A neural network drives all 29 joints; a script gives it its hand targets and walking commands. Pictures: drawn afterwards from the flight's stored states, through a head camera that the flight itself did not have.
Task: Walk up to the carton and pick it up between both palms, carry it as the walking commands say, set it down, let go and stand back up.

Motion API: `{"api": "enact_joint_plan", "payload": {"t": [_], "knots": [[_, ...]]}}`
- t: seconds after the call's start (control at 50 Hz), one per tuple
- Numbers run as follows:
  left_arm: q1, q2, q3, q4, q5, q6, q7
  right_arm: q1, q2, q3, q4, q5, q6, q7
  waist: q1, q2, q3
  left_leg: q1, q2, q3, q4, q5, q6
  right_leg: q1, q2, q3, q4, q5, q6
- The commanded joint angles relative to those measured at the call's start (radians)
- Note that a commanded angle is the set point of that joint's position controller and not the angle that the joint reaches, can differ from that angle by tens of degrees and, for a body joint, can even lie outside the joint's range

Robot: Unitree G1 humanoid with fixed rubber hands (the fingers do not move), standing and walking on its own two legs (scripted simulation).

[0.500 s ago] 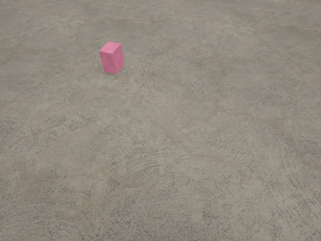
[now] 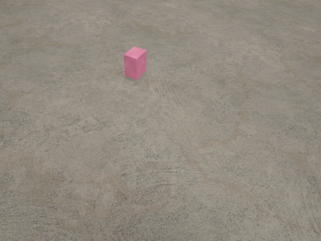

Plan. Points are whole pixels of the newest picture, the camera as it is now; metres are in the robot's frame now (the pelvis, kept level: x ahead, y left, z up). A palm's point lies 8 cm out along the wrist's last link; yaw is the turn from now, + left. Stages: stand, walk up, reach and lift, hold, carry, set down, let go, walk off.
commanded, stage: walk up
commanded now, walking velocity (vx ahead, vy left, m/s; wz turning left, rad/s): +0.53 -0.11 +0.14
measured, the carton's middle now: (135, 63) +1.80 +0.14 -0.64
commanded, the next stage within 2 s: none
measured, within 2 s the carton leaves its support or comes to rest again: neither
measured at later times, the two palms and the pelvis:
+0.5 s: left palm (99, 206) +0.25 +0.16 -0.12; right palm (244, 188) +0.30 -0.30 -0.14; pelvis +0.24 -0.06 +0.01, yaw +3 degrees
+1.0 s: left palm (95, 131) +0.52 +0.23 -0.13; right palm (213, 131) +0.53 -0.24 -0.12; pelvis +0.50 +0.00 +0.01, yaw +3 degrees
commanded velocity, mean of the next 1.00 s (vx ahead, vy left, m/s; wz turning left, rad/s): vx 0.51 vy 0.00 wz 0.03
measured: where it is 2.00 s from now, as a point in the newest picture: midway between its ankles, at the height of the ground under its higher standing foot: (143, 131)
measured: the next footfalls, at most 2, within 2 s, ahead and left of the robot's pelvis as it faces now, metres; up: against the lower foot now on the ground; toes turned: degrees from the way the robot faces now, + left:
right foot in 0.24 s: +0.29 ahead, -0.15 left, +0.00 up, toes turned -6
left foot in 0.70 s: +0.49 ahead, +0.08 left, +0.00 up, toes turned +12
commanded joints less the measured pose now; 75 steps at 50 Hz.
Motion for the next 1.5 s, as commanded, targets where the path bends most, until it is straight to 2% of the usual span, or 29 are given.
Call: {"api": "enact_joint_plan", "payload": {"t": [0.0,0.1,0.2,0.22,0.24,0.26,0.28,0.34,0.4,0.48,0.6,0.68,0.7,0.72,0.74,0.78,0.82,0.92,0.98,1.08,1.1,1.12,1.14,1.16,1.18,1.2,1.28,1.38,1.48], "knots": [[-0.079,0.024,-0.008,-0.113,-0.008,-0.021,-0.001,0.083,-0.217,-0.053,-0.018,-0.001,-0.029,-0.026,-0.014,0.272,0.081,0.101,0.302,-0.358,-0.486,-0.144,0.129,-0.223,-0.059,0.018,-0.121,0.099,0.010],[-0.196,-0.005,-0.016,-0.173,-0.027,-0.017,-0.008,0.151,-0.186,-0.041,0.023,-0.010,-0.027,-0.031,-0.037,0.258,0.193,0.096,0.309,-0.284,-0.501,0.034,0.110,-0.166,-0.037,0.005,-0.469,0.111,0.042],[-0.078,0.041,0.010,-0.138,-0.016,-0.032,0.003,0.118,-0.224,-0.048,0.021,0.014,-0.026,-0.026,0.046,0.275,0.071,0.045,0.202,-0.145,-0.290,0.302,0.073,0.176,0.093,-0.134,-0.577,0.193,0.023],[0.007,0.046,0.023,-0.102,-0.010,-0.045,0.007,0.127,-0.170,-0.034,0.037,0.019,-0.027,-0.025,0.082,0.129,0.042,0.015,0.173,-0.121,-0.134,0.388,0.057,0.300,0.087,-0.102,-0.629,0.210,0.003],[0.218,0.135,0.043,-0.041,0.007,-0.057,0.022,0.106,-0.147,-0.039,0.017,0.025,-0.030,-0.013,0.181,0.026,-0.126,-0.082,0.073,-0.011,0.218,0.343,0.004,0.522,-0.082,0.080,-0.650,0.062,-0.059],[0.383,0.289,0.077,-0.025,0.010,-0.061,0.030,0.143,-0.086,-0.036,-0.019,0.042,-0.024,-0.013,0.207,-0.225,-0.250,-0.342,-0.087,-0.025,0.565,-0.194,-0.012,0.699,-0.378,0.684,-0.880,-0.118,-0.172],[0.348,0.263,0.084,-0.009,-0.002,-0.060,0.027,0.108,-0.119,-0.047,-0.020,0.021,-0.022,-0.014,0.182,-0.124,-0.189,-0.375,-0.023,-0.183,0.662,-0.160,0.001,0.578,-0.379,0.804,-0.960,-0.290,-0.213],[0.049,0.065,0.034,-0.090,-0.008,-0.067,0.034,0.023,-0.072,-0.036,-0.045,0.011,-0.019,-0.002,0.077,-0.060,0.063,-0.379,0.107,-0.147,0.608,0.031,-0.002,0.266,-0.239,0.401,-0.923,-0.095,-0.158],[0.081,0.039,0.016,-0.095,-0.007,-0.077,0.037,-0.012,-0.041,-0.032,-0.074,-0.003,0.014,0.007,0.072,-0.045,0.037,-0.302,0.127,-0.102,0.500,0.056,-0.024,0.193,-0.236,0.253,-0.973,0.023,-0.179],[0.066,0.035,0.013,-0.097,-0.003,-0.081,0.043,-0.142,-0.045,-0.018,-0.130,0.012,0.037,0.022,0.080,-0.116,0.107,-0.267,0.110,-0.048,0.239,0.075,-0.037,0.160,-0.188,0.163,-1.012,0.056,-0.147],[0.159,0.028,0.006,-0.019,0.006,-0.069,0.046,-0.281,-0.038,-0.028,-0.160,0.018,0.024,0.031,0.092,-0.038,0.105,-0.150,0.064,-0.019,0.029,0.128,-0.006,0.204,-0.201,0.157,-0.995,0.174,-0.148],[0.135,0.069,-0.001,-0.004,-0.009,-0.072,0.038,-0.113,-0.104,-0.057,-0.097,0.013,0.006,0.012,-0.023,0.072,0.049,0.126,-0.027,0.091,-0.135,0.161,0.029,0.178,-0.149,0.033,-0.688,0.585,-0.093],[0.132,0.017,-0.017,-0.005,-0.004,-0.071,0.038,0.026,-0.144,-0.073,-0.066,0.001,-0.005,-0.002,-0.074,0.112,-0.046,0.337,0.055,-0.034,-0.181,0.072,0.066,0.082,-0.081,-0.032,-0.432,0.550,-0.057],[0.155,-0.015,-0.026,-0.064,-0.026,-0.067,0.030,0.190,-0.256,-0.094,-0.038,0.000,-0.013,-0.010,-0.104,0.336,-0.187,0.559,0.339,-0.481,-0.291,-0.049,0.191,-0.148,0.059,-0.111,-0.078,0.163,-0.002],[0.091,0.033,0.005,-0.084,-0.017,-0.073,0.037,0.232,-0.292,-0.100,-0.014,-0.011,-0.017,-0.020,-0.109,0.366,-0.190,0.580,0.426,-0.653,-0.375,0.098,0.257,-0.270,0.082,0.002,0.092,-0.145,-0.018],[0.030,0.015,0.000,-0.082,-0.009,-0.069,0.035,0.068,-0.211,-0.065,-0.047,0.000,-0.026,-0.016,-0.047,0.193,-0.069,0.373,0.401,-0.503,-0.387,0.055,0.242,-0.292,-0.011,0.062,0.151,-0.066,-0.039],[0.090,-0.026,-0.008,-0.030,0.004,-0.045,0.029,-0.088,-0.145,-0.053,-0.079,0.018,-0.029,-0.018,0.030,0.148,-0.003,0.174,0.318,-0.306,-0.449,0.140,0.157,-0.194,-0.062,0.044,0.063,0.037,-0.012],[-0.050,-0.033,0.000,-0.090,0.010,-0.017,0.009,0.032,-0.112,-0.045,-0.034,0.014,-0.048,-0.022,0.021,0.142,0.020,0.258,0.289,-0.265,-0.463,0.255,0.168,-0.244,-0.062,0.034,-0.186,0.099,0.027],[-0.141,-0.055,-0.014,-0.114,0.000,-0.010,0.003,0.030,-0.110,-0.036,-0.010,0.019,-0.044,-0.024,0.040,0.244,0.156,0.123,0.239,-0.130,-0.531,0.220,0.133,-0.151,-0.064,-0.016,-0.376,0.181,0.040],[-0.205,-0.005,0.017,-0.146,0.005,-0.020,-0.003,0.084,-0.133,-0.042,0.009,0.021,-0.036,-0.018,0.019,0.138,0.115,0.222,0.220,-0.132,-0.405,0.378,0.125,-0.084,0.006,-0.053,-0.513,0.188,0.007],[-0.173,0.010,0.016,-0.143,0.004,-0.022,0.002,0.090,-0.147,-0.038,0.027,0.027,-0.034,-0.019,0.048,0.181,0.117,0.152,0.221,-0.125,-0.344,0.563,0.118,0.059,0.023,-0.076,-0.496,0.208,-0.007],[0.015,0.047,0.034,-0.084,0.003,-0.032,0.010,0.035,-0.187,-0.057,0.017,0.034,-0.037,-0.015,0.147,0.119,0.000,0.088,0.173,-0.042,-0.143,0.618,0.088,0.276,0.026,-0.064,-0.566,0.231,-0.021],[0.239,0.145,0.055,-0.060,0.011,-0.053,0.023,0.019,-0.171,-0.049,-0.021,0.027,-0.038,-0.015,0.234,0.012,-0.145,-0.061,0.081,0.037,0.178,0.477,0.045,0.542,-0.094,0.092,-0.629,0.137,-0.076],[0.413,0.307,0.094,-0.018,0.003,-0.060,0.041,0.132,-0.108,-0.041,-0.013,0.051,-0.031,-0.006,0.244,-0.254,-0.308,-0.289,-0.065,-0.005,0.520,-0.209,0.014,0.746,-0.447,0.668,-0.830,0.120,-0.185],[0.367,0.276,0.098,0.003,-0.010,-0.044,0.054,0.135,-0.175,-0.073,-0.011,0.035,-0.023,-0.015,0.216,-0.106,-0.303,-0.365,-0.041,-0.153,0.660,-0.179,0.024,0.742,-0.441,0.771,-0.841,0.175,-0.218],[0.255,0.212,0.086,-0.025,-0.005,-0.042,0.060,0.037,-0.172,-0.071,-0.023,0.025,-0.022,0.002,0.185,0.011,-0.200,-0.455,-0.008,-0.172,0.736,-0.138,0.018,0.647,-0.412,0.696,-0.840,0.122,-0.226],[0.018,0.044,0.033,-0.070,0.001,-0.060,0.053,0.078,-0.060,-0.040,-0.019,0.010,0.011,-0.004,0.062,-0.068,-0.049,-0.272,0.110,-0.128,0.601,0.032,-0.019,0.208,-0.267,0.269,-0.873,0.217,-0.177],[0.029,0.084,0.030,-0.068,-0.003,-0.046,0.048,-0.054,-0.047,-0.011,-0.066,0.003,0.060,0.030,0.051,-0.113,0.070,-0.206,0.120,-0.060,0.286,0.073,-0.033,0.063,-0.234,0.167,-0.973,-0.034,-0.128],[0.057,0.082,0.027,-0.046,-0.002,-0.052,0.036,-0.172,-0.081,-0.015,-0.099,0.014,0.044,0.047,0.074,-0.135,0.116,-0.141,0.100,-0.014,0.053,0.148,-0.024,0.119,-0.204,0.116,-0.965,0.008,-0.099]]}}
